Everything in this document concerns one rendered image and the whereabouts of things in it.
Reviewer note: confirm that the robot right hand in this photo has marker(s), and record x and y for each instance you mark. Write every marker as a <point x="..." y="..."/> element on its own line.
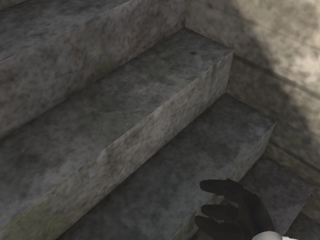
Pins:
<point x="243" y="223"/>

